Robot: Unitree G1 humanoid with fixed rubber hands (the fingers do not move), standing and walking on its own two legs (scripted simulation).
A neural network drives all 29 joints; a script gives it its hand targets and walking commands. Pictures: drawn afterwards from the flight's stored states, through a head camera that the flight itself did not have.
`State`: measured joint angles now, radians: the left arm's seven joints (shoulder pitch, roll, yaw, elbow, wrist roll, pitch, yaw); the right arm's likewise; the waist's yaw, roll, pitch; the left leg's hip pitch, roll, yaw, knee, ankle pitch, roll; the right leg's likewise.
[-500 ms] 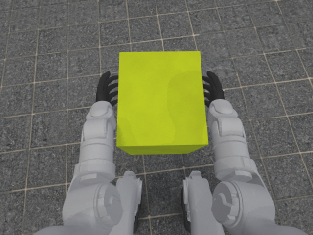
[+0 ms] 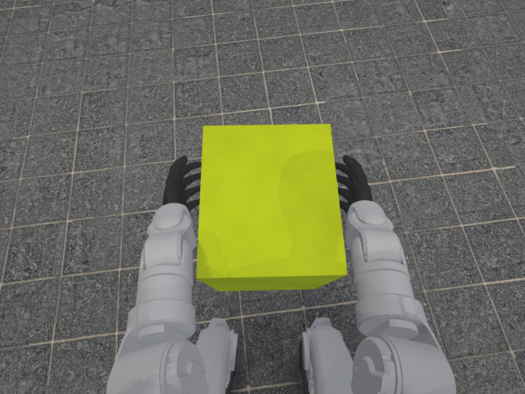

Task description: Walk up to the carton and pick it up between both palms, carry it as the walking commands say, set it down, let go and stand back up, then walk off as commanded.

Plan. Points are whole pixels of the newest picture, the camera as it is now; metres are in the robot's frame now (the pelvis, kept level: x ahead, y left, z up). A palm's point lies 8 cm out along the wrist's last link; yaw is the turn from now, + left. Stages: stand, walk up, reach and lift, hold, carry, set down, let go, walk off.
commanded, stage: reach and lift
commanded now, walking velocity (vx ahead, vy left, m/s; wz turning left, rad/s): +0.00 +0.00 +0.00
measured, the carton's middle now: (266, 219) +0.40 +0.01 -0.11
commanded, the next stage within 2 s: none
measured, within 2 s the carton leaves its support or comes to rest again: neither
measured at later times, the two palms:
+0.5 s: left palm (159, 202) +0.37 +0.15 +0.04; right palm (373, 201) +0.38 -0.13 +0.03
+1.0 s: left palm (135, 189) +0.35 +0.15 +0.11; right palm (394, 192) +0.36 -0.13 +0.10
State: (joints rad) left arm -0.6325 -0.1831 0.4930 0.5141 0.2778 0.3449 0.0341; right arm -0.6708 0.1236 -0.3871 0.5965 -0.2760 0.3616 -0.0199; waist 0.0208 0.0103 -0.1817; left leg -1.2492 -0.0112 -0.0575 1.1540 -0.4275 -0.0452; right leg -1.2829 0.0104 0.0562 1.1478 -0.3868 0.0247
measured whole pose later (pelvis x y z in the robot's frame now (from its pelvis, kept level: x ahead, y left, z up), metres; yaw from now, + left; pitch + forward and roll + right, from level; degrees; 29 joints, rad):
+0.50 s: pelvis +0.01 +0.00 +0.06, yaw +0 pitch +20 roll +1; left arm -0.50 -0.23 0.47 0.44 0.32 0.37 0.00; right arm -0.53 0.18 -0.39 0.50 -0.33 0.39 0.01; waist 0.03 0.01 -0.09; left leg -0.86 0.00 -0.05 0.82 -0.32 -0.04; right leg -0.89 0.00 0.06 0.82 -0.28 0.02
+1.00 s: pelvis +0.03 +0.00 +0.10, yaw +0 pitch +6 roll +0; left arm -0.41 -0.20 0.38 0.42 0.32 0.47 -0.01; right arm -0.40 0.20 -0.33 0.43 -0.33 0.49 0.00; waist 0.04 0.02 -0.02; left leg -0.41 0.01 -0.06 0.53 -0.23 -0.04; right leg -0.45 0.00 0.05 0.54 -0.20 0.01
